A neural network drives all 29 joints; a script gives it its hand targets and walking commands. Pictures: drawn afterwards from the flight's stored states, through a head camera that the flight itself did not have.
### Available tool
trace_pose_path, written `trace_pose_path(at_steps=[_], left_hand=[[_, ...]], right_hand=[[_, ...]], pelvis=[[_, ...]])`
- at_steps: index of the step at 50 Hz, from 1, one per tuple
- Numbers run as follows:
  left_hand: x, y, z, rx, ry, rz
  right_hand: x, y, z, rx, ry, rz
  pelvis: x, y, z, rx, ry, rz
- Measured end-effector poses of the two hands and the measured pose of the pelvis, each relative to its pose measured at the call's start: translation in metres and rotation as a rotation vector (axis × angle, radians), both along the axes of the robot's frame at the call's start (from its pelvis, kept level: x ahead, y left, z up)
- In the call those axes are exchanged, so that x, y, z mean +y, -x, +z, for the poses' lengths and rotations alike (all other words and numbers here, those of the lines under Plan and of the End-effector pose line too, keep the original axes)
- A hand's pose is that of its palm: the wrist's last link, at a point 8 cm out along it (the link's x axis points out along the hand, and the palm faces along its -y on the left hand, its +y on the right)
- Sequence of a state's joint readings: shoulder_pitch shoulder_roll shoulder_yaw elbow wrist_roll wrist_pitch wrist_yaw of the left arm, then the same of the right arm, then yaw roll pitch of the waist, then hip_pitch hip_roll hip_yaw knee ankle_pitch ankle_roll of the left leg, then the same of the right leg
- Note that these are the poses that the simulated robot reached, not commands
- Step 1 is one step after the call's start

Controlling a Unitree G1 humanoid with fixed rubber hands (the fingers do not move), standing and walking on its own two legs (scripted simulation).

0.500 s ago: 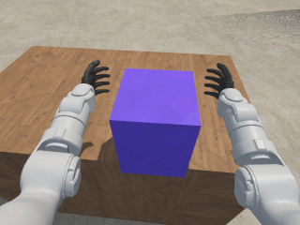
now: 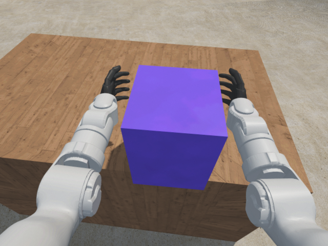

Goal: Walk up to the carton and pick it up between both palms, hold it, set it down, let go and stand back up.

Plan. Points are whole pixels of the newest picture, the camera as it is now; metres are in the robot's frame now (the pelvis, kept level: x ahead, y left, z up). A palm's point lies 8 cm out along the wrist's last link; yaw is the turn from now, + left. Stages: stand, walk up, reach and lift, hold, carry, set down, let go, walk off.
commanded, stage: reach and lift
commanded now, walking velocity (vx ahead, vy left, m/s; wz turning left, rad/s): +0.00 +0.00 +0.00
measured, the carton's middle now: (172, 130) +0.42 -0.03 +0.05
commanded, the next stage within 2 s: none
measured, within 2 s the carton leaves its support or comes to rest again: leaves its support in 1.54 s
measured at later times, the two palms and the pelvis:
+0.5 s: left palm (115, 97) +0.47 +0.11 +0.13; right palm (234, 100) +0.44 -0.18 +0.14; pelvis -0.01 +0.00 +0.00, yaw +0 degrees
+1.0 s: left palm (112, 102) +0.44 +0.11 +0.14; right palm (237, 105) +0.42 -0.18 +0.14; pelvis +0.00 +0.00 +0.00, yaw +0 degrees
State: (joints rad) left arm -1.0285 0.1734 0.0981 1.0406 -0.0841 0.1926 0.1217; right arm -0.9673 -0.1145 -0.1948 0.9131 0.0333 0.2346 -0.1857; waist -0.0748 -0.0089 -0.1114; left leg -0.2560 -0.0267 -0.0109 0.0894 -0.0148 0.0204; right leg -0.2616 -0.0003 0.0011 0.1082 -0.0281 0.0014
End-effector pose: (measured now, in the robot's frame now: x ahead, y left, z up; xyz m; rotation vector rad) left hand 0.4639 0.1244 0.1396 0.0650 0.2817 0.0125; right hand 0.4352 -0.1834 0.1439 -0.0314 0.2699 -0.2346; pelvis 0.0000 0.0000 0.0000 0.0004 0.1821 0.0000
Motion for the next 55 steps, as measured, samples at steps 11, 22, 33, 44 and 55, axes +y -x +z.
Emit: trace_pose_path(at_steps=[11, 22, 33, 44, 55], left_hand=[[-0.014, 0.0, -0.005, 0.012, -0.015, 0.006], [-0.012, -0.003, -0.005, 0.019, -0.024, 0.038], [-0.013, -0.003, -0.005, 0.023, -0.002, 0.034], [-0.013, 0.008, -0.002, -0.01, 0.013, -0.005], [-0.007, 0.028, -0.002, -0.017, 0.014, -0.027]], right_hand=[[0.001, -0.003, -0.005, 0.014, -0.002, -0.01], [0.001, -0.007, -0.005, 0.023, 0.004, -0.007], [0.002, -0.009, -0.005, 0.026, -0.002, -0.002], [0.002, 0.002, -0.002, -0.013, -0.014, 0.017], [0.006, 0.022, -0.001, -0.016, -0.011, 0.037]], pelvis=[[0.0, 0.002, 0.0, -0.004, 0.0, -0.004], [-0.001, 0.007, -0.001, 0.003, -0.001, -0.008], [-0.002, 0.009, -0.001, 0.007, -0.002, -0.006], [0.0, 0.001, 0.001, -0.032, 0.001, 0.001], [0.001, -0.003, 0.002, -0.1, 0.001, 0.002]])
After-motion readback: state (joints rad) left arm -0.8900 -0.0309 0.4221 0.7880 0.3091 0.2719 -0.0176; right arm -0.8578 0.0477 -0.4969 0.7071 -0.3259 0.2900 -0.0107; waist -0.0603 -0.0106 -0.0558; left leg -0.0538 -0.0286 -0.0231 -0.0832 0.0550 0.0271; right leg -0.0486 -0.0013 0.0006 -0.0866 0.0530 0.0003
